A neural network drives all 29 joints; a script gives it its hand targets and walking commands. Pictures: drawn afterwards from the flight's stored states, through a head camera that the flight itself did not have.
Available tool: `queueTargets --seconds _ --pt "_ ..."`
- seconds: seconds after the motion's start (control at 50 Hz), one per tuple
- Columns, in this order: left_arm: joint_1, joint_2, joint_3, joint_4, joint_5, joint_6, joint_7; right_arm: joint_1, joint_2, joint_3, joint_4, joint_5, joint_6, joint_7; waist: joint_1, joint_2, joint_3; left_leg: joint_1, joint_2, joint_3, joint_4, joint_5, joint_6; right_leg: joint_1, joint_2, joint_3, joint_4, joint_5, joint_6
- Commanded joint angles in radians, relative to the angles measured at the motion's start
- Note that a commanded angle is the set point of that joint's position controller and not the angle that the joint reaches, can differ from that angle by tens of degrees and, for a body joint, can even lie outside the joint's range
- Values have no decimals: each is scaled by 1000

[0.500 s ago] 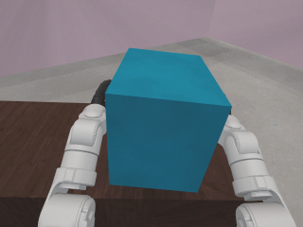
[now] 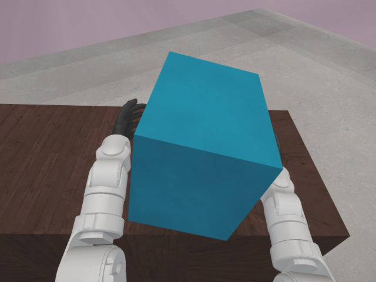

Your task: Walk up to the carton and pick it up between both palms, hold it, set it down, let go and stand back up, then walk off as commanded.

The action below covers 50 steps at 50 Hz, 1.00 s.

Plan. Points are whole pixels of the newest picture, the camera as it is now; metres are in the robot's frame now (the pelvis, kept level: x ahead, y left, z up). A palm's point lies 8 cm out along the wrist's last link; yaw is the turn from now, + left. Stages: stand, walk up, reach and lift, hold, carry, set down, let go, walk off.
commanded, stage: set down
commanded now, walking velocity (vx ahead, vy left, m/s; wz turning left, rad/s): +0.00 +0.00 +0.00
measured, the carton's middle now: (197, 142) +0.43 -0.01 +0.08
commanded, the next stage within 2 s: none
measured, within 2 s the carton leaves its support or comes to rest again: neither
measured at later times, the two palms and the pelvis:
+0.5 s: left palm (125, 138) +0.40 +0.14 +0.13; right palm (275, 161) +0.36 -0.17 +0.10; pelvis +0.01 +0.01 +0.00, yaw +0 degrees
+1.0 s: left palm (135, 138) +0.43 +0.13 +0.09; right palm (273, 161) +0.38 -0.18 +0.08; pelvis +0.03 +0.01 +0.00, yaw +0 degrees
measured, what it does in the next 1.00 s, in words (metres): stands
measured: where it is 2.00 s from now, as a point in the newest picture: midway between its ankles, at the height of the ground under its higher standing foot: outside the picture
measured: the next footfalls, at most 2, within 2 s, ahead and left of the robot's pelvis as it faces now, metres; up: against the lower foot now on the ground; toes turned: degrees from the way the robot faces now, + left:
none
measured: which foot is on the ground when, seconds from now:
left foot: down 0.00-1.00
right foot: down 0.00-1.00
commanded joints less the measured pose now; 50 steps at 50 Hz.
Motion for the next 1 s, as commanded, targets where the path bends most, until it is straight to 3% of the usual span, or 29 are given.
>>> queueTargets --seconds 0.0,0.12,0.24,0.3,0.44,0.52,0.56,0.64,0.78,0.98 --pt "-592 -660 -603 -233 -177 -139 -36 -952 561 622 -517 126 -165 119 -17 7 -763 188 -60 31 10 414 -22 608 27 -40 0 644 44" --pt "-507 -618 -548 -245 -138 -112 -49 -844 559 670 -510 171 -136 99 -6 -48 -665 149 -74 32 -15 375 0 676 4 -14 9 752 67" --pt "-511 -630 -540 -249 -126 -116 -64 -841 559 655 -514 170 -141 94 -18 -29 -664 160 -74 30 -19 373 -3 656 5 -18 3 749 61" --pt "-537 -630 -532 -209 -124 -129 -67 -865 551 621 -490 143 -147 98 -29 -26 -633 154 -70 31 -25 340 -7 618 5 -23 -8 692 54" --pt "-667 -610 -479 -50 -110 -186 -86 -879 544 487 -321 40 -166 129 -50 -1 -561 129 -59 45 -61 151 -4 485 5 -45 -47 386 38" --pt "-694 -550 -379 95 -65 -218 -110 -836 533 379 -156 -47 -175 152 -41 -4 -449 92 -54 69 -102 3 8 420 -9 -55 -78 177 40" --pt "-713 -518 -335 141 -41 -238 -120 -817 534 357 -89 -83 -179 166 -25 -6 -399 61 -57 87 -121 -40 14 428 -17 -53 -78 134 46" --pt "-751 -524 -311 167 -38 -291 -125 -833 570 339 -70 -110 -209 184 -11 5 -442 27 -59 99 -124 -21 14 472 -25 -45 -55 181 52" --pt "-766 -607 -406 160 -74 -401 -94 -868 618 398 -140 -106 -290 177 -41 17 -658 14 -64 88 -67 210 -12 587 -23 -29 7 570 57" --pt "-624 -543 -301 227 6 -398 -115 -698 586 377 -20 -130 -298 158 -34 -4 -510 9 -65 92 -74 262 -20 668 -36 -15 10 713 73"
